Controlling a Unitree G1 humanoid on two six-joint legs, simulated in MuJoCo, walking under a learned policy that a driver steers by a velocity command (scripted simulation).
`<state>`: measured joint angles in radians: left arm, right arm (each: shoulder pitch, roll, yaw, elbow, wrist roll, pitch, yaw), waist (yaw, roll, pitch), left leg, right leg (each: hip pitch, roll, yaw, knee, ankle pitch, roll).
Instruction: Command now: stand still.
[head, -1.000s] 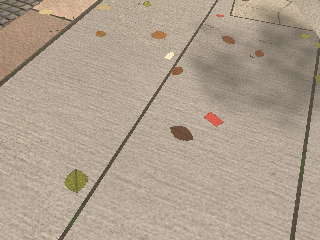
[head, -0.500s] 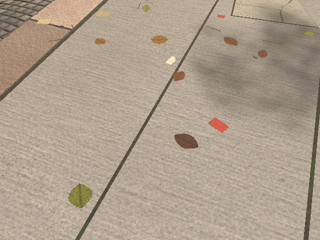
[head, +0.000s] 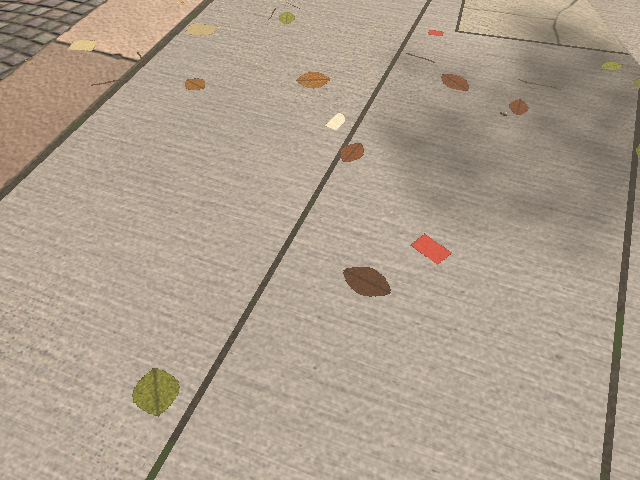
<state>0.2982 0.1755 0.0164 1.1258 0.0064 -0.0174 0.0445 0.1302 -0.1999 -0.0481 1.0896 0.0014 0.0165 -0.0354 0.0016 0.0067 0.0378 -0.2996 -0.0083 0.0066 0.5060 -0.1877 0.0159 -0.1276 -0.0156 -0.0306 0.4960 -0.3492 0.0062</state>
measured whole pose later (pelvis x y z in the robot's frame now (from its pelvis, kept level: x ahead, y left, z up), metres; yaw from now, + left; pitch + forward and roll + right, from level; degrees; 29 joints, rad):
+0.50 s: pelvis +0.00 -0.01 +0.00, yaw +0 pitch -1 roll +0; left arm 0.35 0.16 0.02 1.11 0.00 -0.02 0.04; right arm 0.15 -0.19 -0.04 1.12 0.01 0.01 -0.04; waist 0.00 0.01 0.03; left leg -0.30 0.00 0.00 0.50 -0.19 0.01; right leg -0.12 -0.01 -0.04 0.48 -0.35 0.00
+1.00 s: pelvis +0.18 +0.08 +0.00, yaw +0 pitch +2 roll +0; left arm 0.26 0.24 0.05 0.89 -0.04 -0.12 0.00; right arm 0.34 -0.20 -0.04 1.08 0.00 -0.13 0.04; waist -0.04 -0.04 -0.04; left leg -0.24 0.00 0.10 0.54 -0.34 0.04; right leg -0.60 -0.09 0.03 1.35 -0.22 -0.12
